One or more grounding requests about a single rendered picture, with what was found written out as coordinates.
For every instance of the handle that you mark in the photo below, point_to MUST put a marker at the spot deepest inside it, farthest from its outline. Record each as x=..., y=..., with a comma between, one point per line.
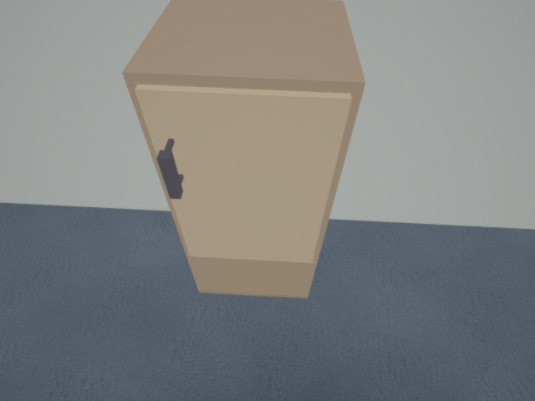
x=169, y=171

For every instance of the cupboard door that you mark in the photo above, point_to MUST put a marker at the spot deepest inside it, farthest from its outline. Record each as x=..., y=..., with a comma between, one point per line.
x=257, y=165

